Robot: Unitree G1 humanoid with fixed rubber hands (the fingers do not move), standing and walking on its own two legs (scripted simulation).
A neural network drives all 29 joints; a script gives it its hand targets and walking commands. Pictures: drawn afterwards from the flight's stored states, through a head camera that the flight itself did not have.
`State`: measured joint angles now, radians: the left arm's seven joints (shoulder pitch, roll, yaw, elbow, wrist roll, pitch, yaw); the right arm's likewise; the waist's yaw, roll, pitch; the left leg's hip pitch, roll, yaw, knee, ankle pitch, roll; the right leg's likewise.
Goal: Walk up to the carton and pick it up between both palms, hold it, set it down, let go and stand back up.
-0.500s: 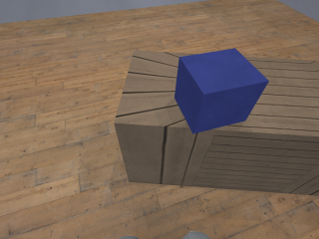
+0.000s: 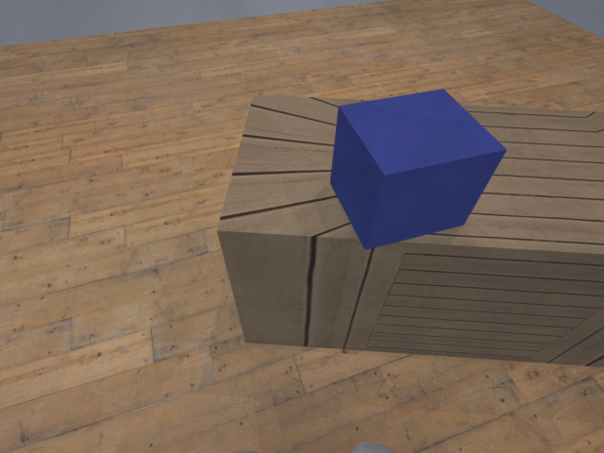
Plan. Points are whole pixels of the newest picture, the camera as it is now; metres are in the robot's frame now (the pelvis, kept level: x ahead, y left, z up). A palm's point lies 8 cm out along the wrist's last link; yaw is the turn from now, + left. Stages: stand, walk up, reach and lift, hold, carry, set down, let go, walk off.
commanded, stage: walk up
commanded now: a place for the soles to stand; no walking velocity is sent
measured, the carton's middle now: (404, 168) +0.64 -0.20 -0.03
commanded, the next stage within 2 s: none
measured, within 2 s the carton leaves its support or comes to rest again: neither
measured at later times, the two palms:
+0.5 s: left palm out of the picture +0.07 +0.30 -0.11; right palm out of the picture +0.06 -0.31 -0.11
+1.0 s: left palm out of the picture +0.05 +0.30 -0.10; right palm out of the picture +0.05 -0.31 -0.12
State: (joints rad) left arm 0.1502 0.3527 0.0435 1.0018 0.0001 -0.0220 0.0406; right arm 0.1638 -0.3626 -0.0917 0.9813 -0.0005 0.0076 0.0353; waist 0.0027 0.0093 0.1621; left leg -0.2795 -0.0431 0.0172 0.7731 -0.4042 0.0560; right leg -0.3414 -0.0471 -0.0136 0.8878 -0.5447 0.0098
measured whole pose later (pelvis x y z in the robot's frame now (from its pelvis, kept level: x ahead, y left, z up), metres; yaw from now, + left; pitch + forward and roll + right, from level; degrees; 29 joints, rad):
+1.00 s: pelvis -0.02 +0.00 +0.00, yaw +0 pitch -5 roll +1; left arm 0.15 0.35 0.04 1.01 0.00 -0.04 0.04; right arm 0.15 -0.36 -0.09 0.99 0.00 0.01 0.04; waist 0.00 0.01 0.17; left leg -0.29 -0.04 0.02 0.83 -0.44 0.03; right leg -0.31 -0.05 -0.02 0.75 -0.35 0.01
